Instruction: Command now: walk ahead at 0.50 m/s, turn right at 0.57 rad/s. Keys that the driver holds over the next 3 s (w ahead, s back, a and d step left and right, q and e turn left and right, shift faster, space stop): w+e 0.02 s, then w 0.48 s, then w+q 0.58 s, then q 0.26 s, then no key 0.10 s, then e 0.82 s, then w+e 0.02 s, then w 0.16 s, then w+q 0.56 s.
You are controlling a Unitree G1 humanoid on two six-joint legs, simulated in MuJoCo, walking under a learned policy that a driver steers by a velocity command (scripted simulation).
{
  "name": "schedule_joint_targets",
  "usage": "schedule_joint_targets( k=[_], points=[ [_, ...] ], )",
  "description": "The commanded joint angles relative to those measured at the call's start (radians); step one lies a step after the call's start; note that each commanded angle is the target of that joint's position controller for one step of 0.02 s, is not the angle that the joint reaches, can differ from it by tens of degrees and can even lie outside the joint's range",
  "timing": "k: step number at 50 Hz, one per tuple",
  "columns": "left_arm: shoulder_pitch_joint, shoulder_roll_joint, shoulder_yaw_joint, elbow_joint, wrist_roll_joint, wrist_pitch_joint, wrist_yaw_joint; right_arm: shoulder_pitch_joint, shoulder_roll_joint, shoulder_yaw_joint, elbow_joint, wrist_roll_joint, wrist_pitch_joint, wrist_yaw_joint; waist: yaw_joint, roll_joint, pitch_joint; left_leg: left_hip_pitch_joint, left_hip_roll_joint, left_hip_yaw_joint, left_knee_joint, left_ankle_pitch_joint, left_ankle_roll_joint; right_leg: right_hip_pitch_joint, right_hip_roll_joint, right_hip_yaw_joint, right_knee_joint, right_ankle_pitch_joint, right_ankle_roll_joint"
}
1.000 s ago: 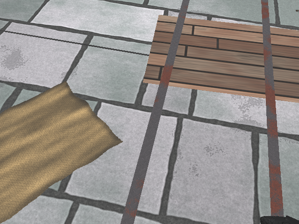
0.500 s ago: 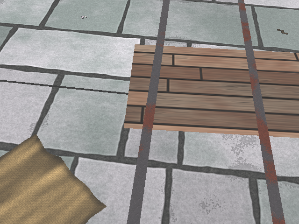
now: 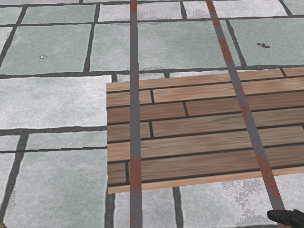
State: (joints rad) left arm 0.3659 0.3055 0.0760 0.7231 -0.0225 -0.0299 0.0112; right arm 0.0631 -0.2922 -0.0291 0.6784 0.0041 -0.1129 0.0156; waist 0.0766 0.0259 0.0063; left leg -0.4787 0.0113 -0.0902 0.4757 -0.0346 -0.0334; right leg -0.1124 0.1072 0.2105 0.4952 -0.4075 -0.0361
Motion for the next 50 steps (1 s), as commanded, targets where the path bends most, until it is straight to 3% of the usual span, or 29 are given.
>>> schedule_joint_targets(
  k=[1,2,3,4,5,6,8,12,14,17,20,22,24,25,26,27,28,29,30,31,33,36,39,42,46,48,50],
  points=[
    [-0.026,0.023,-0.004,-0.081,0.019,-0.014,-0.002,0.26,-0.212,-0.081,-0.02,-0.017,-0.023,-0.017,-0.174,-0.013,-0.213,0.527,0.205,-0.173,-0.025,-0.136,0.113,-0.236,-0.106,0.07,0.324,0.101,-0.053],
    [0.11,-0.023,-0.022,-0.117,-0.009,-0.026,-0.004,0.338,-0.301,-0.103,0.021,-0.028,-0.007,-0.01,-0.107,0.334,-0.308,0.776,0.408,-0.665,-0.143,-0.391,0.281,-0.561,0.002,-0.06,0.64,-0.209,0.0],
    [0.102,0.081,-0.005,-0.081,-0.02,-0.027,0.0,0.324,-0.208,-0.086,0.014,-0.007,-0.005,-0.002,-0.136,0.224,-0.242,0.739,0.4,-0.745,-0.194,-0.615,0.279,-0.675,-0.071,-0.027,0.771,-0.159,0.015],
    [0.005,0.127,0.008,-0.085,-0.013,-0.023,0.0,0.289,-0.149,-0.07,0.01,-0.003,-0.001,-0.003,-0.161,0.127,-0.128,0.639,0.351,-0.579,-0.198,-0.569,0.237,-0.698,-0.1,-0.04,0.801,-0.063,0.017],
    [-0.057,0.12,0.008,-0.095,0.0,-0.021,0.003,0.246,-0.127,-0.06,0.008,-0.013,0.004,-0.002,-0.151,0.06,-0.072,0.537,0.302,-0.444,-0.198,-0.422,0.215,-0.668,-0.127,-0.068,0.781,0.003,0.02],
    [-0.098,0.108,0.008,-0.109,0.011,-0.025,0.001,0.218,-0.104,-0.052,0.015,-0.017,0.008,-0.001,-0.139,0.055,-0.023,0.46,0.263,-0.354,-0.212,-0.298,0.217,-0.654,-0.147,-0.068,0.727,0.047,0.021],
    [-0.094,0.075,0.005,-0.113,0.003,-0.025,-0.01,0.205,-0.08,-0.043,0.028,-0.02,0.004,-0.004,-0.106,0.097,-0.008,0.383,0.217,-0.244,-0.249,-0.165,0.216,-0.581,-0.175,-0.086,0.648,0.086,0.02],
    [-0.16,0.026,-0.016,-0.135,0.017,-0.027,-0.018,0.227,-0.126,-0.056,0.064,0.001,0.001,-0.006,-0.103,0.065,0.003,0.371,0.226,-0.145,-0.303,-0.001,0.259,-0.586,-0.197,-0.136,0.446,0.163,0.037],
    [-0.215,0.01,-0.026,-0.144,0.016,-0.034,-0.025,0.236,-0.144,-0.059,0.078,0.005,0.008,-0.008,-0.12,0.055,0.008,0.367,0.212,-0.086,-0.316,0.037,0.25,-0.556,-0.2,-0.158,0.318,0.265,0.041],
    [-0.302,0.007,-0.031,-0.158,0.008,-0.043,-0.036,0.273,-0.162,-0.06,0.106,0.015,0.018,-0.008,-0.151,0.056,0.024,0.36,0.192,-0.019,-0.313,0.052,0.227,-0.483,-0.176,-0.193,0.163,0.381,0.042],
    [-0.371,0.02,-0.027,-0.183,0.001,-0.048,-0.046,0.322,-0.173,-0.061,0.139,0.023,0.032,-0.007,-0.166,0.061,0.043,0.414,0.224,-0.023,-0.292,0.066,0.214,-0.46,-0.158,-0.204,0.086,0.38,0.023],
    [-0.377,0.037,-0.021,-0.192,0.001,-0.052,-0.052,0.328,-0.186,-0.065,0.153,0.026,0.043,-0.01,-0.147,0.069,0.045,0.462,0.247,-0.025,-0.256,0.128,0.198,-0.431,-0.147,-0.209,0.043,0.331,-0.005],
    [-0.25,0.077,0.003,-0.156,0.011,-0.053,-0.049,0.304,-0.195,-0.066,0.156,0.03,0.052,-0.016,-0.06,0.06,-0.029,0.458,0.215,0.029,-0.099,0.38,0.164,-0.219,-0.104,-0.249,-0.022,0.332,-0.047],
    [-0.108,0.123,0.027,-0.114,0.016,-0.049,-0.039,0.308,-0.17,-0.056,0.153,0.022,0.052,-0.019,0.005,0.04,-0.125,0.384,0.166,0.072,0.08,0.413,0.135,0.002,-0.115,-0.236,-0.017,0.347,-0.077],
    [0.073,0.206,0.048,-0.089,0.029,-0.041,-0.024,0.312,-0.102,-0.027,0.121,-0.01,0.045,-0.019,0.065,-0.11,-0.278,0.155,0.101,0.11,0.419,0.073,0.092,0.307,-0.345,0.024,0.01,0.382,-0.148],
    [0.081,0.245,0.05,-0.082,0.031,-0.037,-0.028,0.418,-0.019,-0.002,0.113,0.004,0.026,-0.013,0.003,-0.344,-0.377,-0.171,-0.049,0.054,0.7,-0.541,0.052,0.509,-0.524,0.452,-0.125,0.159,-0.282],
    [0.065,0.151,0.029,-0.084,0.021,-0.039,-0.03,0.343,-0.134,-0.031,0.123,0.028,0.017,-0.008,0.041,-0.203,-0.283,-0.275,0.003,-0.037,0.798,-0.532,0.059,0.433,-0.496,0.431,-0.174,0.035,-0.246],
    [0.007,0.121,0.016,-0.082,0.017,-0.044,-0.029,0.264,-0.159,-0.042,0.097,0.043,0.012,-0.005,0.026,-0.166,-0.155,-0.31,0.041,-0.022,0.79,-0.432,0.068,0.31,-0.464,0.28,-0.196,0.076,-0.211],
    [-0.053,0.097,0.008,-0.082,0.021,-0.048,-0.032,0.232,-0.143,-0.041,0.097,0.036,0.015,-0.009,-0.007,-0.106,-0.096,-0.272,0.08,-0.006,0.75,-0.349,0.062,0.191,-0.419,0.178,-0.227,0.158,-0.19],
    [-0.1,0.069,0.001,-0.08,0.026,-0.054,-0.035,0.224,-0.131,-0.044,0.099,0.023,0.024,-0.011,-0.036,-0.107,-0.047,-0.239,0.103,-0.006,0.704,-0.293,0.053,0.101,-0.384,0.097,-0.263,0.225,-0.18],
    [-0.138,0.049,0.002,-0.065,0.034,-0.073,-0.036,0.267,-0.091,-0.042,0.115,0.026,0.049,-0.012,-0.081,-0.13,-0.03,-0.15,0.124,-0.015,0.676,-0.23,0.037,-0.002,-0.358,-0.007,-0.324,0.314,-0.173],
    [-0.136,0.067,0.012,-0.029,0.04,-0.09,-0.029,0.228,-0.062,-0.041,0.099,0.023,0.071,-0.016,-0.092,-0.092,0.01,-0.197,0.121,-0.035,0.611,-0.142,0.017,-0.032,-0.361,-0.124,-0.364,0.445,-0.176],
    [-0.124,0.083,0.018,-0.002,0.041,-0.087,-0.017,0.163,-0.049,-0.039,0.078,0.018,0.067,-0.006,-0.078,-0.078,0.03,-0.219,0.109,-0.028,0.448,0.019,0.015,-0.005,-0.339,-0.233,-0.377,0.495,-0.155],
    [-0.099,0.106,0.024,0.02,0.033,-0.081,-0.007,0.057,-0.029,-0.028,0.043,0.014,0.062,0.014,-0.037,-0.063,0.062,-0.185,0.096,0.04,0.284,0.129,0.029,0.012,-0.335,-0.315,-0.391,0.498,-0.133],
    [-0.032,0.133,0.036,0.065,0.015,-0.054,0.0,-0.054,-0.026,-0.022,-0.022,0.016,0.063,0.037,0.0,-0.054,0.096,-0.235,0.084,0.087,0.171,0.07,0.066,0.163,-0.381,-0.358,-0.342,0.56,-0.118],
    [-0.035,0.15,0.041,0.072,0.008,-0.036,0.004,-0.062,-0.041,-0.029,-0.048,0.017,0.064,0.049,-0.017,-0.072,0.081,-0.206,0.054,0.128,0.146,-0.023,0.097,0.223,-0.395,-0.384,-0.268,0.744,-0.099],
    [-0.052,0.18,0.049,0.067,0.004,-0.019,0.014,0.01,-0.079,-0.051,-0.051,0.017,0.071,0.052,-0.072,-0.114,0.007,-0.068,-0.017,0.191,0.156,-0.133,0.137,0.248,-0.391,-0.409,-0.106,1.083,-0.074]
  ],
)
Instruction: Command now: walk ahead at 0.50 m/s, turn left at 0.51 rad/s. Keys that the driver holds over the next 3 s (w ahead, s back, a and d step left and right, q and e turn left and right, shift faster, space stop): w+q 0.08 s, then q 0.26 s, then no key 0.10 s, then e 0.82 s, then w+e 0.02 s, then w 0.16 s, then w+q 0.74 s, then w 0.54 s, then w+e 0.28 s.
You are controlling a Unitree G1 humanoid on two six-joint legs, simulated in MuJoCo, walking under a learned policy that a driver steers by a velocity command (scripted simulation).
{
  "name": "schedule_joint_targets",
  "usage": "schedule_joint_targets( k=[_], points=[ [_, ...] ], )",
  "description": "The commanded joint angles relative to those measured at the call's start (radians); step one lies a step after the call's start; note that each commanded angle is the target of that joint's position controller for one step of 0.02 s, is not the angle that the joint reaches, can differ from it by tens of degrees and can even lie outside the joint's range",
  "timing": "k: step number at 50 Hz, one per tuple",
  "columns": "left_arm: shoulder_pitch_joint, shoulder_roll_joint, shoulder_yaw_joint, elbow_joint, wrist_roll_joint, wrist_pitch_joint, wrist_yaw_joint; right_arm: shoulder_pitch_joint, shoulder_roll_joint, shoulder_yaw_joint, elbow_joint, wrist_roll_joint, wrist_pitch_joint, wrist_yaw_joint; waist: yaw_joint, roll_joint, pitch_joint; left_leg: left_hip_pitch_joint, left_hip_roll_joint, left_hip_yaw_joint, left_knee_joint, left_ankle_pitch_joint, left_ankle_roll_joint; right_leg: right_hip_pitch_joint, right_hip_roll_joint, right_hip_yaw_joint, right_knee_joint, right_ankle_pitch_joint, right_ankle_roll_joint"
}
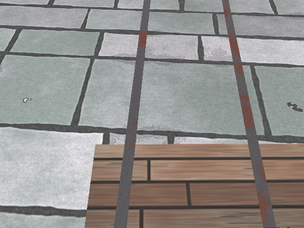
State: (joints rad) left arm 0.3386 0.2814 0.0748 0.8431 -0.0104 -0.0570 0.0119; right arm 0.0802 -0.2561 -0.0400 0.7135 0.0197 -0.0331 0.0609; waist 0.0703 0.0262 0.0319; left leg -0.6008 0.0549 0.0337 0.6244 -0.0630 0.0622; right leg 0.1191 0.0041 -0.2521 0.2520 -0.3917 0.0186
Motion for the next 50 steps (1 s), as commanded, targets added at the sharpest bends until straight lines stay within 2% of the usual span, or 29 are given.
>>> schedule_joint_targets(
  k=[1,2,3,4,5,6,7,8,10,13,16,20,23,24,25,26,27,28,30,32,37,42,43,44,45,46,47,49,50],
  points=[
    [-0.038,0.212,0.051,-0.057,-0.009,0.017,0.018,0.108,-0.152,-0.062,-0.062,0.004,-0.007,0.003,-0.133,-0.115,-0.083,0.208,-0.103,0.085,-0.015,-0.116,0.07,-0.016,-0.269,0.036,0.302,1.147,-0.11],
    [-0.046,0.202,0.044,-0.064,-0.009,0.018,0.024,0.272,-0.213,-0.097,-0.022,0.005,-0.002,-0.012,-0.219,-0.082,-0.167,0.477,-0.12,0.044,-0.079,-0.062,0.112,-0.157,-0.227,0.019,0.538,1.038,-0.072],
    [0.028,0.099,0.01,-0.107,0.026,0.0,0.017,0.358,-0.331,-0.128,-0.007,0.007,0.005,-0.034,-0.184,0.144,-0.269,0.858,0.123,-0.373,-0.083,-0.074,0.245,-0.565,-0.114,0.028,0.913,0.385,-0.009],
    [0.025,0.055,-0.015,-0.132,0.021,-0.04,0.001,0.333,-0.333,-0.116,-0.04,0.007,-0.008,-0.031,-0.15,0.183,-0.415,1.023,0.285,-0.872,-0.269,-0.232,0.391,-0.814,0.058,0.254,1.14,-0.213,0.013],
    [-0.104,0.141,0.007,-0.158,-0.02,-0.069,-0.013,0.313,-0.257,-0.092,-0.048,-0.006,-0.018,-0.026,-0.2,0.081,-0.336,0.97,0.269,-0.774,-0.319,-0.146,0.331,-0.912,0.0,0.358,1.167,-0.164,-0.006],
    [-0.147,0.14,0.004,-0.177,-0.03,-0.081,-0.014,0.256,-0.225,-0.082,-0.053,-0.012,-0.025,-0.028,-0.168,0.045,-0.211,0.823,0.235,-0.612,-0.305,0.03,0.294,-0.911,-0.038,0.344,1.107,-0.088,-0.021],
    [-0.142,0.136,0.006,-0.164,-0.007,-0.081,-0.005,0.184,-0.195,-0.074,-0.064,-0.008,-0.027,-0.029,-0.116,-0.028,-0.129,0.666,0.186,-0.479,-0.291,0.232,0.257,-0.86,-0.077,0.334,1.023,-0.037,-0.013],
    [-0.127,0.152,0.017,-0.156,0.016,-0.07,0.003,0.135,-0.167,-0.067,-0.08,-0.011,-0.025,-0.035,-0.08,-0.021,-0.101,0.55,0.154,-0.391,-0.292,0.37,0.236,-0.786,-0.103,0.329,0.963,-0.009,-0.002],
    [-0.094,0.135,0.018,-0.153,0.025,-0.037,0.007,0.102,-0.167,-0.066,-0.095,-0.021,-0.02,-0.043,-0.04,-0.001,-0.097,0.417,0.116,-0.326,-0.311,0.519,0.232,-0.692,-0.1,0.317,0.904,0.022,0.027],
    [-0.116,0.092,0.004,-0.163,0.03,-0.012,0.016,0.116,-0.207,-0.079,-0.081,-0.017,-0.011,-0.064,-0.037,0.02,-0.109,0.346,0.066,-0.249,-0.296,0.622,0.213,-0.669,-0.055,0.292,0.737,0.125,0.066],
    [-0.2,0.077,-0.006,-0.182,0.025,-0.007,0.012,0.132,-0.205,-0.08,-0.071,0.0,0.019,-0.086,-0.069,0.061,-0.145,0.34,0.02,-0.235,-0.257,0.514,0.154,-0.616,-0.011,0.294,0.541,0.294,0.077],
    [-0.274,0.093,-0.006,-0.192,0.015,-0.009,-0.01,0.16,-0.186,-0.071,-0.06,-0.006,0.043,-0.099,-0.109,0.084,-0.15,0.405,0.05,-0.309,-0.202,0.351,0.126,-0.587,0.006,0.316,0.378,0.363,0.067],
    [-0.236,0.116,0.006,-0.184,0.025,-0.025,-0.02,0.139,-0.154,-0.055,-0.057,-0.014,0.041,-0.099,-0.081,0.096,-0.138,0.455,0.077,-0.374,-0.112,0.297,0.108,-0.531,-0.004,0.318,0.267,0.348,0.015],
    [-0.203,0.108,0.004,-0.173,0.034,-0.035,-0.022,0.128,-0.128,-0.044,-0.052,-0.015,0.035,-0.098,-0.055,0.088,-0.139,0.444,0.048,-0.356,-0.066,0.264,0.079,-0.443,-0.017,0.308,0.168,0.482,-0.018],
    [-0.19,0.138,0.004,-0.177,0.054,-0.045,-0.019,0.174,-0.076,-0.026,-0.047,-0.037,0.023,-0.095,-0.071,0.012,-0.189,0.407,-0.019,-0.306,0.024,0.151,0.032,-0.299,-0.124,0.411,0.155,0.815,-0.066],
    [-0.217,0.15,-0.005,-0.185,0.078,-0.04,-0.016,0.328,-0.054,-0.019,-0.02,-0.046,0.013,-0.092,-0.16,-0.155,-0.242,0.3,-0.109,-0.236,0.142,-0.235,-0.03,-0.146,-0.27,0.588,0.21,1.119,-0.216],
    [-0.195,0.061,-0.022,-0.16,0.057,-0.027,-0.017,0.344,-0.095,-0.022,-0.003,-0.051,0.022,-0.092,-0.142,-0.248,-0.266,0.263,-0.092,-0.195,0.196,-0.515,-0.09,-0.152,-0.347,0.724,0.183,1.033,-0.321],
    [-0.188,0.04,-0.033,-0.154,0.034,-0.017,-0.026,0.287,-0.144,-0.034,-0.009,-0.041,0.035,-0.093,-0.112,-0.215,-0.224,0.225,-0.073,-0.185,0.212,-0.567,-0.11,-0.176,-0.329,0.767,0.15,0.821,-0.327],
    [-0.19,0.113,-0.013,-0.15,0.017,0.006,-0.034,0.171,-0.156,-0.047,-0.021,-0.03,0.066,-0.098,-0.08,-0.161,-0.15,0.16,-0.076,-0.161,0.229,-0.542,-0.131,-0.219,-0.269,0.767,0.095,0.471,-0.274],
    [-0.221,0.197,0.018,-0.166,0.01,0.022,-0.023,0.144,-0.155,-0.054,-0.02,-0.024,0.079,-0.102,-0.082,-0.15,-0.108,0.165,-0.084,-0.148,0.242,-0.499,-0.138,-0.291,-0.231,0.738,0.061,0.325,-0.236],
    [-0.231,0.163,0.031,-0.177,-0.002,0.06,0.005,0.141,-0.097,-0.049,0.006,-0.013,0.058,-0.112,-0.07,-0.188,-0.136,0.248,-0.112,-0.115,0.116,-0.375,-0.138,-0.334,-0.148,0.662,0.043,0.251,-0.203],
    [-0.248,0.161,0.042,-0.187,-0.018,0.092,0.024,0.188,-0.101,-0.055,0.028,-0.011,0.029,-0.091,-0.103,-0.201,-0.138,0.408,-0.12,-0.083,-0.183,-0.179,-0.087,-0.405,-0.109,0.679,0.072,0.161,-0.166],
    [-0.232,0.145,0.038,-0.187,-0.019,0.096,0.028,0.207,-0.134,-0.066,0.031,-0.017,0.026,-0.09,-0.106,-0.168,-0.136,0.491,-0.06,-0.117,-0.243,-0.153,-0.055,-0.482,-0.075,0.652,0.115,0.091,-0.126],
    [-0.233,0.104,0.026,-0.204,-0.012,0.093,0.025,0.228,-0.219,-0.084,0.026,-0.042,0.028,-0.097,-0.098,0.008,-0.114,0.549,0.136,-0.314,-0.322,-0.206,0.033,-0.638,0.011,0.54,0.293,-0.031,-0.067],
    [-0.245,0.106,0.03,-0.23,-0.013,0.08,0.021,0.173,-0.267,-0.095,0.014,-0.073,0.028,-0.093,-0.082,0.261,-0.066,0.442,0.308,-0.532,-0.393,-0.089,0.166,-0.727,0.124,0.375,0.527,-0.178,-0.022],
    [-0.201,0.174,0.053,-0.201,0.001,0.073,0.019,0.099,-0.204,-0.075,-0.023,-0.082,0.018,-0.097,-0.064,0.17,-0.057,0.412,0.327,-0.501,-0.375,0.014,0.197,-0.713,0.066,0.418,0.732,-0.18,0.002],
    [-0.15,0.188,0.064,-0.167,-0.006,0.078,0.017,0.041,-0.162,-0.062,-0.038,-0.067,0.012,-0.102,-0.03,0.104,-0.057,0.415,0.272,-0.397,-0.343,0.08,0.155,-0.708,0.067,0.415,0.818,-0.127,0.011],
    [-0.105,0.155,0.059,-0.135,-0.002,0.1,0.024,0.016,-0.139,-0.052,-0.043,-0.031,0.007,-0.106,-0.031,0.079,-0.046,0.47,0.212,-0.273,-0.302,0.175,0.114,-0.751,0.054,0.399,0.927,-0.041,0.047],
    [-0.116,0.137,0.053,-0.142,-0.005,0.105,0.022,0.033,-0.139,-0.049,-0.038,-0.028,0.011,-0.109,-0.041,0.083,-0.04,0.475,0.195,-0.224,-0.294,0.236,0.118,-0.756,0.048,0.379,0.95,-0.023,0.062]
  ],
)
Over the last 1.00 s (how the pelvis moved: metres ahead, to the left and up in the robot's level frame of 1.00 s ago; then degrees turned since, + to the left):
0.53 -0.04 0.00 6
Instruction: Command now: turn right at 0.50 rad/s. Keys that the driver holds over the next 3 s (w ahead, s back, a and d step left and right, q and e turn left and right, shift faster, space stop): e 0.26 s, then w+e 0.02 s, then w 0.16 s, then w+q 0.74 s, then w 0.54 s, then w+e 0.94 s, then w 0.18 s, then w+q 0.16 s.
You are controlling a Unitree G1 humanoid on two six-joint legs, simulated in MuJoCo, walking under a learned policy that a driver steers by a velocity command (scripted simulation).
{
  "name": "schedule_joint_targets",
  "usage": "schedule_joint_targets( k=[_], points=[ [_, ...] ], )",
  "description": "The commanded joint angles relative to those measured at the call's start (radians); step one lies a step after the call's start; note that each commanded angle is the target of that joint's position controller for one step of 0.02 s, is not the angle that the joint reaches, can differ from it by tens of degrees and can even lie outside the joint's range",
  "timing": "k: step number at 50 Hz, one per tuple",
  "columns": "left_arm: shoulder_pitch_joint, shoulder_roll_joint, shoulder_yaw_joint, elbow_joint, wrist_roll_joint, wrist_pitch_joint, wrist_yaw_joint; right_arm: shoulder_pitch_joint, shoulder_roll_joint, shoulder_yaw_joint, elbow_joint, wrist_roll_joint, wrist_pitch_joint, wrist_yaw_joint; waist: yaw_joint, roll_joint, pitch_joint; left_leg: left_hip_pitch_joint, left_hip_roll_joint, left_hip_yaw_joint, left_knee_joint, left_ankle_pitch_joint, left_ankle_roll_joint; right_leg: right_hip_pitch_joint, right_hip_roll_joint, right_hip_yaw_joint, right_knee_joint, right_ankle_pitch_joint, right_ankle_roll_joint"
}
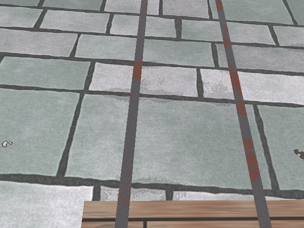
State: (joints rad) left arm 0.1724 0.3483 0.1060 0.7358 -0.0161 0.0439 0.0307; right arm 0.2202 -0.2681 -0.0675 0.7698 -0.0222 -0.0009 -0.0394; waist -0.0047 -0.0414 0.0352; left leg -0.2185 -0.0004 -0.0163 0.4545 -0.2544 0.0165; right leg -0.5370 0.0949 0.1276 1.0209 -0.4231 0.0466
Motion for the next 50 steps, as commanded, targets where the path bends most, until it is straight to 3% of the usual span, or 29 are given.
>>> schedule_joint_targets(
  k=[1,4,7,10,12,13,14,15,16,17,18,19,20,22,24,30,35,38,40,41,42,43,44,45,46,47,48,49,50],
  points=[
    [0.025,0.06,0.015,-0.052,-0.006,0.005,-0.001,-0.086,-0.129,-0.022,-0.087,0.013,-0.016,-0.011,0.019,0.164,-0.038,0.112,0.239,-0.139,-0.124,0.448,0.171,-0.11,-0.051,-0.026,0.157,0.03,0.047],
    [-0.066,0.039,-0.002,-0.108,-0.013,0.003,-0.013,-0.014,-0.156,-0.031,-0.071,0.008,0.001,-0.02,-0.04,0.193,-0.048,0.226,0.264,-0.115,-0.118,0.473,0.196,-0.134,-0.092,-0.065,0.007,0.052,0.076],
    [-0.086,0.026,-0.016,-0.141,-0.008,0.004,-0.032,-0.022,-0.198,-0.047,-0.074,0.013,0.011,-0.014,-0.051,0.209,-0.066,0.213,0.291,-0.074,-0.114,0.492,0.203,-0.028,-0.125,-0.115,-0.135,0.029,0.067],
    [-0.073,0.045,-0.01,-0.154,-0.008,0.011,-0.043,-0.039,-0.22,-0.056,-0.076,0.024,0.012,0.001,-0.044,0.224,-0.072,0.169,0.302,-0.031,-0.093,0.518,0.195,0.088,-0.115,-0.175,-0.258,0.037,0.037],
    [-0.054,0.049,-0.005,-0.157,-0.008,0.019,-0.051,-0.051,-0.225,-0.061,-0.072,0.041,0.008,0.01,-0.028,0.226,-0.072,0.164,0.312,-0.018,-0.053,0.511,0.175,0.147,-0.107,-0.193,-0.372,0.078,0.003],
    [-0.022,0.048,0.0,-0.149,-0.007,0.021,-0.055,-0.068,-0.223,-0.061,-0.07,0.052,0.005,0.012,-0.002,0.215,-0.076,0.144,0.304,0.006,-0.007,0.494,0.148,0.21,-0.095,-0.209,-0.476,0.156,-0.024],
    [0.022,0.057,0.008,-0.134,-0.007,0.023,-0.051,-0.046,-0.208,-0.059,-0.058,0.058,0.001,0.015,0.015,0.185,-0.101,0.091,0.281,0.043,0.049,0.358,0.103,0.319,-0.067,-0.216,-0.577,0.241,-0.06],
    [0.086,0.101,0.026,-0.118,-0.009,0.022,-0.04,0.008,-0.163,-0.046,-0.037,0.04,-0.004,0.021,0.027,0.066,-0.143,-0.063,0.228,0.108,0.199,0.152,0.033,0.521,-0.113,-0.105,-0.628,0.341,-0.109],
    [0.157,0.215,0.048,-0.122,-0.013,0.014,-0.021,-0.026,-0.056,-0.005,-0.092,-0.025,-0.011,0.032,0.022,-0.266,-0.182,-0.391,0.092,0.177,0.543,-0.411,-0.06,0.725,-0.388,0.272,-0.612,0.526,-0.244],
    [0.203,0.195,0.037,-0.125,0.013,-0.021,-0.038,-0.105,-0.114,-0.021,-0.122,0.005,-0.025,0.032,0.106,-0.196,-0.214,-0.537,0.022,0.012,0.688,-0.446,-0.064,0.657,-0.499,0.496,-0.727,0.218,-0.418],
    [0.18,0.145,0.019,-0.114,0.017,-0.049,-0.047,-0.152,-0.167,-0.037,-0.125,0.042,-0.033,0.037,0.102,-0.114,-0.133,-0.573,0.066,-0.027,0.717,-0.354,-0.043,0.61,-0.456,0.439,-0.785,-0.013,-0.386],
    [0.14,0.104,0.006,-0.1,0.008,-0.064,-0.042,-0.159,-0.18,-0.043,-0.12,0.048,-0.038,0.041,0.078,-0.103,-0.064,-0.582,0.092,-0.026,0.681,-0.253,-0.023,0.555,-0.408,0.372,-0.811,-0.153,-0.329],
    [0.104,0.078,-0.007,-0.102,0.003,-0.07,-0.036,-0.147,-0.177,-0.045,-0.097,0.038,-0.04,0.039,0.061,-0.093,-0.026,-0.568,0.106,-0.026,0.642,-0.172,-0.023,0.517,-0.369,0.322,-0.83,-0.157,-0.293],
    [0.071,0.073,-0.017,-0.105,0.015,-0.078,-0.025,-0.116,-0.165,-0.044,-0.078,0.025,-0.054,0.041,0.031,-0.109,0.002,-0.506,0.102,-0.019,0.579,-0.024,-0.034,0.462,-0.316,0.241,-0.873,-0.052,-0.269],
    [0.078,0.074,-0.016,-0.1,0.023,-0.096,-0.019,-0.091,-0.146,-0.038,-0.054,0.032,-0.065,0.048,0.027,-0.077,-0.013,-0.507,0.103,-0.01,0.516,0.085,-0.043,0.493,-0.306,0.163,-0.888,0.081,-0.262],
    [0.13,0.098,-0.008,-0.047,0.023,-0.118,-0.022,-0.134,-0.106,-0.013,-0.063,0.045,-0.063,0.06,0.061,-0.058,0.027,-0.502,0.104,-0.018,0.308,0.224,-0.061,0.501,-0.331,0.024,-0.931,0.191,-0.252],
    [0.166,0.1,0.0,0.002,0.015,-0.118,-0.026,-0.192,-0.089,0.003,-0.098,0.049,-0.067,0.08,0.089,-0.026,0.08,-0.523,0.092,-0.015,0.204,0.24,-0.025,0.559,-0.364,-0.086,-0.929,0.282,-0.242],
    [0.171,0.109,0.006,0.02,0.003,-0.111,-0.025,-0.218,-0.086,0.009,-0.128,0.048,-0.071,0.097,0.089,-0.026,0.087,-0.491,0.082,0.012,0.157,0.191,0.014,0.597,-0.379,-0.135,-0.894,0.353,-0.221],
    [0.159,0.129,0.012,0.023,-0.001,-0.103,-0.023,-0.197,-0.101,0.004,-0.143,0.047,-0.071,0.104,0.065,-0.039,0.06,-0.411,0.044,0.058,0.14,0.121,0.05,0.615,-0.378,-0.17,-0.812,0.583,-0.201],
    [0.149,0.144,0.016,0.02,-0.001,-0.097,-0.019,-0.147,-0.123,-0.008,-0.14,0.046,-0.069,0.102,0.03,-0.05,0.008,-0.311,0.004,0.096,0.139,0.094,0.072,0.616,-0.367,-0.199,-0.714,0.81,-0.184],
    [0.136,0.143,0.013,0.016,0.0,-0.089,-0.013,-0.02,-0.156,-0.031,-0.112,0.046,-0.066,0.098,-0.043,-0.04,-0.077,-0.129,-0.045,0.127,0.111,0.111,0.098,0.579,-0.333,-0.252,-0.528,0.986,-0.152],
    [0.158,0.116,0.0,0.007,0.009,-0.088,-0.004,0.141,-0.218,-0.063,-0.073,0.052,-0.06,0.085,-0.111,-0.007,-0.179,0.142,-0.056,0.08,0.111,0.118,0.134,0.435,-0.289,-0.284,-0.292,0.954,-0.111],
    [0.209,0.028,-0.034,-0.049,0.033,-0.107,-0.008,0.257,-0.341,-0.094,-0.066,0.051,-0.055,0.068,-0.108,0.22,-0.3,0.51,0.212,-0.405,0.058,-0.041,0.291,0.031,-0.163,-0.293,0.122,0.47,-0.033],
    [0.191,-0.002,-0.052,-0.054,0.029,-0.144,-0.019,0.259,-0.312,-0.074,-0.081,0.052,-0.064,0.073,-0.094,0.271,-0.423,0.625,0.344,-0.845,-0.151,-0.19,0.39,-0.166,-0.024,-0.08,0.317,-0.14,-0.018],
    [0.104,0.085,-0.03,-0.073,-0.015,-0.17,-0.036,0.224,-0.241,-0.053,-0.083,0.044,-0.07,0.073,-0.122,0.198,-0.307,0.562,0.324,-0.729,-0.184,-0.219,0.332,-0.271,-0.096,-0.005,0.365,-0.081,-0.042],
    [0.054,0.09,-0.034,-0.09,-0.025,-0.185,-0.041,0.176,-0.212,-0.044,-0.091,0.041,-0.072,0.071,-0.102,0.14,-0.199,0.429,0.286,-0.591,-0.181,-0.165,0.296,-0.278,-0.144,-0.026,0.312,0.0,-0.066],
    [0.038,0.083,-0.034,-0.09,-0.002,-0.191,-0.036,0.11,-0.191,-0.035,-0.104,0.038,-0.07,0.07,-0.061,0.06,-0.124,0.281,0.245,-0.489,-0.188,-0.071,0.271,-0.236,-0.182,-0.037,0.216,0.065,-0.07],
    [0.044,0.088,-0.026,-0.085,0.017,-0.185,-0.031,0.06,-0.162,-0.024,-0.122,0.028,-0.07,0.067,-0.025,0.069,-0.085,0.173,0.206,-0.415,-0.211,0.023,0.257,-0.169,-0.209,-0.035,0.14,0.115,-0.066],
    [0.063,0.084,-0.024,-0.084,0.023,-0.173,-0.032,0.028,-0.157,-0.021,-0.14,0.02,-0.069,0.063,0.002,0.099,-0.07,0.1,0.184,-0.387,-0.236,0.08,0.26,-0.119,-0.214,-0.036,0.115,0.144,-0.056]
  ],
)
Over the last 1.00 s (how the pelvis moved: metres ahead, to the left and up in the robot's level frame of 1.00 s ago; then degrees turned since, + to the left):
0.27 0.05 0.02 3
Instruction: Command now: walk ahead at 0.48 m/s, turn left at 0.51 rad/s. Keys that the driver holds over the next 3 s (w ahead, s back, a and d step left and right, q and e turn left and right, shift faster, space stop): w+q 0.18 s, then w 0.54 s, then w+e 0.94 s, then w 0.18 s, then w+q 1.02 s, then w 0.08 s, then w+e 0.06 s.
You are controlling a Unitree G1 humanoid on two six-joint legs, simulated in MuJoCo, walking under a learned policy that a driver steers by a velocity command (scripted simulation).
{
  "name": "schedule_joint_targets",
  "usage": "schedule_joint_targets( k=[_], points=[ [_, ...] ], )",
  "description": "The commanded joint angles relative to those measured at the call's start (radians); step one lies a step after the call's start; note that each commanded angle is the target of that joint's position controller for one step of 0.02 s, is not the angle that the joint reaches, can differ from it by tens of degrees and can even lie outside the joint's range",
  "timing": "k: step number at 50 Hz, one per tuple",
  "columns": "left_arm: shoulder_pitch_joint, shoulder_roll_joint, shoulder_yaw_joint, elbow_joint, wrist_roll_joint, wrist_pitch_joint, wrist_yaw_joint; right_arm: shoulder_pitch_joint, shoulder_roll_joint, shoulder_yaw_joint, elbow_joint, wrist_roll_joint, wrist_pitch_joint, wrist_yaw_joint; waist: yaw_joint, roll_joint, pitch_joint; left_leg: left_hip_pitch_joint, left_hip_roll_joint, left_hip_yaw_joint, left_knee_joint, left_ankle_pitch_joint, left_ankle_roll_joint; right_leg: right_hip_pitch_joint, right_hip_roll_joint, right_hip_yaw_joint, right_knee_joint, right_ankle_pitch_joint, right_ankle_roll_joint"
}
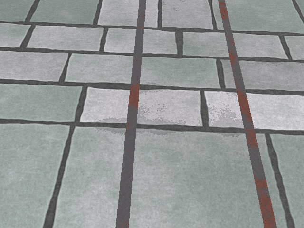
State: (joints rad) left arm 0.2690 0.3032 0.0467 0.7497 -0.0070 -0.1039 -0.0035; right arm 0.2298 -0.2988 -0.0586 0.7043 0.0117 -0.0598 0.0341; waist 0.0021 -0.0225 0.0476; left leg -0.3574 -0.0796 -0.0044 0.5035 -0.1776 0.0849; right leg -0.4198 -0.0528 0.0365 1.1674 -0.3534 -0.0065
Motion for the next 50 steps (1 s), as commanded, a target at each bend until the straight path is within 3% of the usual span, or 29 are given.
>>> schedule_joint_targets(
  k=[1,3,8,12,15,16,17,18,19,20,21,22,23,25,27,30,33,36,38,40,41,42,43,44,45,46,48,50],
  points=[
    [-0.014,0.118,0.035,-0.094,0.02,-0.015,0.002,0.006,-0.131,-0.032,-0.08,-0.012,-0.012,-0.014,0.008,0.089,-0.079,0.196,0.252,-0.373,-0.301,0.067,0.203,-0.213,-0.064,0.045,-0.055,0.091,0.014],
    [-0.019,0.099,0.031,-0.097,0.026,0.003,0.006,0.012,-0.144,-0.035,-0.074,-0.005,-0.017,-0.024,0.019,0.08,-0.057,0.126,0.229,-0.304,-0.318,0.154,0.207,-0.206,-0.054,0.025,-0.133,0.147,0.048],
    [-0.223,0.046,0.009,-0.148,0.02,-0.004,0.002,0.085,-0.165,-0.043,-0.038,0.009,-0.008,-0.047,-0.054,0.094,-0.018,0.077,0.156,-0.227,-0.292,0.131,0.139,-0.139,0.015,0.005,-0.523,0.444,0.084],
    [-0.293,0.068,0.013,-0.161,0.003,-0.022,-0.022,0.154,-0.153,-0.041,-0.001,0.017,0.002,-0.053,-0.084,0.108,-0.023,0.183,0.208,-0.292,-0.232,0.093,0.123,-0.101,0.032,0.026,-0.654,0.495,0.061],
    [-0.26,0.098,0.026,-0.157,0.004,-0.03,-0.03,0.162,-0.151,-0.043,0.013,0.007,0.013,-0.055,-0.058,0.138,-0.024,0.299,0.262,-0.346,-0.154,0.201,0.102,-0.082,0.03,0.025,-0.683,0.365,0.009],
    [-0.212,0.11,0.034,-0.147,0.006,-0.033,-0.027,0.151,-0.152,-0.044,0.012,0.005,0.017,-0.053,-0.029,0.148,-0.042,0.314,0.254,-0.342,-0.099,0.314,0.09,-0.015,0.046,0.001,-0.705,0.322,-0.016],
    [-0.109,0.139,0.051,-0.122,0.011,-0.036,-0.021,0.142,-0.132,-0.035,0.007,0.002,0.019,-0.05,0.026,0.132,-0.112,0.306,0.202,-0.305,0.032,0.438,0.066,0.141,0.047,-0.015,-0.73,0.336,-0.052],
    [0.044,0.186,0.063,-0.108,0.026,-0.037,-0.014,0.14,-0.094,-0.017,-0.015,-0.012,0.02,-0.048,0.093,0.068,-0.268,0.184,0.144,-0.256,0.285,0.326,0.032,0.416,-0.09,0.123,-0.68,0.34,-0.12],
    [0.16,0.27,0.089,-0.063,0.026,-0.025,-0.017,0.311,-0.009,0.009,-0.012,0.008,0.007,-0.044,0.048,-0.233,-0.422,-0.194,-0.02,-0.153,0.664,-0.161,-0.055,0.807,-0.309,0.565,-0.722,0.16,-0.301],
    [0.194,0.188,0.072,-0.044,-0.004,-0.021,-0.028,0.291,-0.069,0.005,-0.002,0.021,-0.003,-0.044,0.076,-0.237,-0.395,-0.352,-0.004,-0.196,0.778,-0.392,-0.059,0.808,-0.344,0.772,-0.858,-0.093,-0.303],
    [0.128,0.129,0.053,-0.053,-0.008,-0.017,-0.024,0.153,-0.145,-0.015,-0.022,0.029,-0.005,-0.043,0.097,-0.116,-0.225,-0.412,0.051,-0.192,0.82,-0.313,-0.053,0.67,-0.307,0.633,-0.88,-0.151,-0.252],
    [0.059,0.113,0.044,-0.064,0.004,-0.008,-0.02,0.064,-0.144,-0.014,-0.048,0.018,-0.007,-0.044,0.08,-0.037,-0.135,-0.399,0.095,-0.142,0.79,-0.237,-0.051,0.53,-0.265,0.507,-0.895,-0.067,-0.223],
    [0.019,0.093,0.034,-0.063,0.011,-0.004,-0.02,0.019,-0.131,-0.013,-0.063,0.001,-0.012,-0.041,0.058,-0.02,-0.062,-0.386,0.127,-0.122,0.725,-0.186,-0.055,0.414,-0.227,0.42,-0.923,0.042,-0.224],
    [-0.009,0.068,0.024,-0.058,0.018,-0.007,-0.017,0.045,-0.096,-0.012,-0.055,-0.001,-0.01,-0.034,0.012,-0.069,-0.046,-0.298,0.17,-0.104,0.635,-0.128,-0.061,0.313,-0.167,0.311,-0.967,0.176,-0.21],
    [0.002,0.081,0.027,-0.042,0.005,-0.012,-0.017,0.054,-0.061,-0.002,-0.05,-0.003,-0.005,-0.032,0.001,-0.076,-0.047,-0.288,0.18,-0.075,0.563,-0.113,-0.075,0.282,-0.158,0.242,-0.994,0.282,-0.227],
    [0.021,0.123,0.037,-0.019,-0.001,-0.008,-0.011,-0.037,-0.035,0.012,-0.078,-0.013,-0.011,-0.03,0.021,-0.046,-0.026,-0.305,0.191,-0.052,0.376,0.017,-0.097,0.276,-0.15,0.158,-1.027,0.377,-0.233],
    [0.055,0.139,0.038,0.005,-0.01,0.003,-0.006,-0.137,-0.02,0.02,-0.096,-0.007,-0.022,-0.02,0.057,-0.043,-0.01,-0.243,0.165,-0.022,0.178,0.189,-0.101,0.27,-0.117,0.077,-1.029,0.397,-0.201],
    [0.118,0.151,0.04,0.041,-0.017,0.015,-0.005,-0.221,-0.028,0.017,-0.121,0.004,-0.029,-0.008,0.087,-0.044,0.005,-0.212,0.141,-0.012,0.082,0.251,-0.093,0.318,-0.143,0.076,-1.013,0.388,-0.19],
    [0.145,0.152,0.04,0.06,-0.022,0.028,-0.002,-0.262,-0.04,0.011,-0.143,0.005,-0.035,0.001,0.083,-0.043,0.02,-0.212,0.13,-0.026,0.032,0.204,-0.074,0.371,-0.17,0.11,-0.975,0.409,-0.177],
    [0.141,0.171,0.047,0.066,-0.022,0.041,0.004,-0.232,-0.066,0.0,-0.141,0.004,-0.043,0.005,0.048,-0.054,0.006,-0.148,0.115,-0.028,-0.008,0.138,-0.054,0.41,-0.188,0.138,-0.918,0.47,-0.159],
    [0.121,0.182,0.05,0.063,-0.022,0.046,0.007,-0.165,-0.088,-0.012,-0.124,0.001,-0.046,0.003,0.002,-0.057,-0.029,-0.041,0.096,-0.01,-0.038,0.123,-0.038,0.402,-0.173,0.127,-0.843,0.577,-0.143],
    [0.115,0.165,0.042,0.06,-0.017,0.048,0.008,-0.035,-0.129,-0.035,-0.087,-0.004,-0.046,-0.006,-0.064,-0.043,-0.117,0.161,0.091,0.002,-0.05,0.131,-0.012,0.353,-0.122,0.095,-0.694,0.652,-0.116],
    [0.1,0.107,0.019,0.031,0.004,0.044,0.007,0.142,-0.196,-0.056,-0.061,-0.021,-0.043,-0.018,-0.141,0.027,-0.269,0.455,0.246,-0.141,0.001,0.15,0.048,0.177,-0.062,0.056,-0.417,0.466,-0.076],
    [0.246,-0.011,-0.016,0.016,-0.002,0.028,0.006,0.203,-0.269,-0.072,-0.043,-0.027,-0.03,-0.02,-0.088,0.296,-0.418,0.787,0.498,-0.562,-0.063,-0.029,0.187,-0.198,0.089,-0.011,-0.06,-0.125,-0.007],
    [0.212,0.078,0.004,0.033,-0.025,0.019,0.005,0.219,-0.177,-0.051,-0.043,-0.02,-0.025,-0.019,-0.123,0.249,-0.412,0.738,0.494,-0.683,-0.158,-0.186,0.181,-0.294,0.063,0.102,0.077,-0.226,-0.005],
    [0.121,0.137,0.026,0.005,-0.044,0.018,0.004,0.162,-0.135,-0.036,-0.038,-0.014,-0.026,-0.022,-0.119,0.189,-0.258,0.621,0.462,-0.537,-0.183,-0.194,0.142,-0.354,0.021,0.097,0.113,-0.147,-0.009],
    [0.04,0.121,0.03,-0.014,-0.023,0.026,0.009,0.043,-0.082,-0.019,-0.035,-0.019,-0.032,-0.019,-0.064,0.12,-0.114,0.385,0.388,-0.337,-0.247,-0.039,0.115,-0.305,-0.045,0.067,0.045,-0.009,-0.004],
    [0.076,0.083,0.031,-0.004,-0.025,0.052,0.006,-0.012,-0.056,-0.017,-0.025,-0.027,-0.048,-0.017,-0.011,0.145,-0.078,0.259,0.349,-0.213,-0.314,0.051,0.108,-0.206,-0.077,0.071,0.003,0.054,0.004]
  ],
)
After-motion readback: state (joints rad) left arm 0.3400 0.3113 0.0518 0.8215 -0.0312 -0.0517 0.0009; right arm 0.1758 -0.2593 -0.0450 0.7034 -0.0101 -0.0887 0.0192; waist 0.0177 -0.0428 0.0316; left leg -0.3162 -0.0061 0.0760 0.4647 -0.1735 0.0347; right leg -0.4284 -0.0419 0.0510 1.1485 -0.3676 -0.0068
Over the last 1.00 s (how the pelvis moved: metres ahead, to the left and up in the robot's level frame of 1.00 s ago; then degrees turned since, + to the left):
0.27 -0.02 -0.01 -1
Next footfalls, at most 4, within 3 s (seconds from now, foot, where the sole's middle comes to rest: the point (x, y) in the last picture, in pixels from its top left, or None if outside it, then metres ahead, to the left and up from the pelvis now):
0.34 right None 0.41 -0.11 -0.77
0.86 left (112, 185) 0.64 0.19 -0.77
1.38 right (165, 133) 0.92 -0.05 -0.77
1.86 left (141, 87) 1.25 0.08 -0.77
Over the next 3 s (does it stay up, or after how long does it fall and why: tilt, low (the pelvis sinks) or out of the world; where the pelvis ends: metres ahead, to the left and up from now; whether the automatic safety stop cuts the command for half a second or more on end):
stays up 1.63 -0.02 0.00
